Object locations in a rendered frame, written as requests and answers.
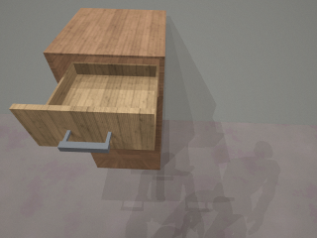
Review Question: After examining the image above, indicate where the drawer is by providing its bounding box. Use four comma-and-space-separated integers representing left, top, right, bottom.
9, 61, 159, 151

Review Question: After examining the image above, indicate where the handle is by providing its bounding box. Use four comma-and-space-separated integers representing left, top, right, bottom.
57, 130, 112, 154

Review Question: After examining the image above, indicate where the cabinet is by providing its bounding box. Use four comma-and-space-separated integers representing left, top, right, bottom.
43, 8, 166, 171

